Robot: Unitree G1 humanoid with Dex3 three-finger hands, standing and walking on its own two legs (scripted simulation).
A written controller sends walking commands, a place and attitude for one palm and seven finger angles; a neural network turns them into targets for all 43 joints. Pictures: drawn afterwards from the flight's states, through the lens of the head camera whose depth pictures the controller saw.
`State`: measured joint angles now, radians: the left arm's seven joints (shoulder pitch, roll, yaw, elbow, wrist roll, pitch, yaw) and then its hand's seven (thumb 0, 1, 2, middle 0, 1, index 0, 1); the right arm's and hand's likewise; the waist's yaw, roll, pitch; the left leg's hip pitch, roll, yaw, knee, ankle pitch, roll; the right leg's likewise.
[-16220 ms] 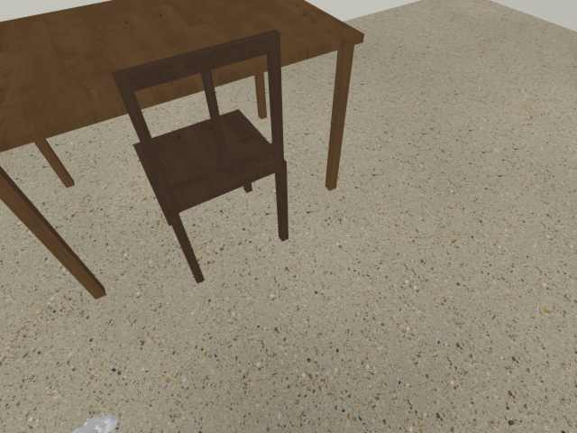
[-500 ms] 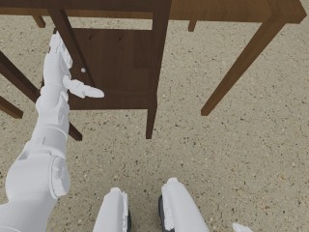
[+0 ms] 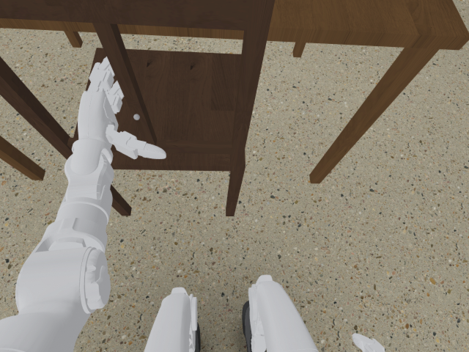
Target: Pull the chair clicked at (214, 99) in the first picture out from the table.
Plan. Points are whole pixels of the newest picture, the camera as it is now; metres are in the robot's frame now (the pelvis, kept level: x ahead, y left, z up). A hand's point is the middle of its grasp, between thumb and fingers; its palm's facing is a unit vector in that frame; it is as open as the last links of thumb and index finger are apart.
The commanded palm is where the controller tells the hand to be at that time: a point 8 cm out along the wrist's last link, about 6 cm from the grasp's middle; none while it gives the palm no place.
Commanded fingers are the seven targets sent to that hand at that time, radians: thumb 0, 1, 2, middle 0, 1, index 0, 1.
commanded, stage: hook a spindle and tug to test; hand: left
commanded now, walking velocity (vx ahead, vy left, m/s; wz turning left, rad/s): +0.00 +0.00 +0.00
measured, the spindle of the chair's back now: (133, 97) +0.53 +0.14 +0.04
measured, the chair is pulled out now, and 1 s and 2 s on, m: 0.00 0.01 0.08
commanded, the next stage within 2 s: step backward, pulling the chair out in 1.30 s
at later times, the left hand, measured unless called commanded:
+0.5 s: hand (146, 111) +0.50 +0.12 +0.04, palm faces -0.02 -1.00 -0.06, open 8.8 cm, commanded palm +0.47 +0.17 +0.04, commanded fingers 0.00 0.68 0.80 -0.50 -1.45 -0.50 -1.45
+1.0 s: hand (145, 115) +0.50 +0.12 +0.04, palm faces -0.04 -1.00 -0.04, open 5.2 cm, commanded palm +0.46 +0.18 +0.04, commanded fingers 0.00 0.90 0.90 -0.50 -1.45 -0.50 -1.45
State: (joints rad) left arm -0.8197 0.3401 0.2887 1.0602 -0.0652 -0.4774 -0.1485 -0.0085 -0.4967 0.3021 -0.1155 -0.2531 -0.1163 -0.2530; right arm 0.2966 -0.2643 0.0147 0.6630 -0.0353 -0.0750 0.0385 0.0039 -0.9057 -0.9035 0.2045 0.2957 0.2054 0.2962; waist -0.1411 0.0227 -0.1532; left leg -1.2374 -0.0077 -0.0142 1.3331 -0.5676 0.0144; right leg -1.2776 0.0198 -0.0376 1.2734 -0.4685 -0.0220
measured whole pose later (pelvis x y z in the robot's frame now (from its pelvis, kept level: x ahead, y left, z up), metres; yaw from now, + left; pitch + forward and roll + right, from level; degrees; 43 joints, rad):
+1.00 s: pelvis +0.01 +0.00 +0.01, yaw -1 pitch +27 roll +0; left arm -0.73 0.30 0.30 0.95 -0.07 -0.45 -0.13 0.01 0.74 0.80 -0.45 -1.45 -0.42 -1.45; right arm 0.29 -0.25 0.01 0.64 -0.03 -0.07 0.04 0.00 -0.91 -0.90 0.20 0.30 0.20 0.30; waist -0.14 0.02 -0.16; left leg -1.20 0.00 0.01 1.30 -0.58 0.01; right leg -1.25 0.03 -0.01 1.26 -0.48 -0.03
